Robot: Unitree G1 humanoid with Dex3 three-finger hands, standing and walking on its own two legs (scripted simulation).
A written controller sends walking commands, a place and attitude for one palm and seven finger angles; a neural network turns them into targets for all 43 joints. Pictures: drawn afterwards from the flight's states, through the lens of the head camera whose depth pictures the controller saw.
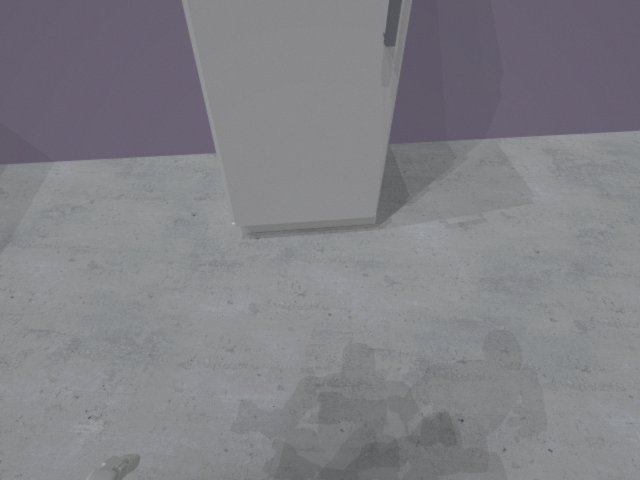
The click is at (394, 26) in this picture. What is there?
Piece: fridge door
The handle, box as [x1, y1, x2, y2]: [383, 0, 401, 46]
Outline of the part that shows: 401,0 389,0 386,29 383,33 384,43 386,46 392,46 395,42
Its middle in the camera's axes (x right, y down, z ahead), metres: +0.19 -0.68 +0.93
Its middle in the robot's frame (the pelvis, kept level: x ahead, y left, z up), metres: +1.19 -0.11 +0.24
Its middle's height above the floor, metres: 1.01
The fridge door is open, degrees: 0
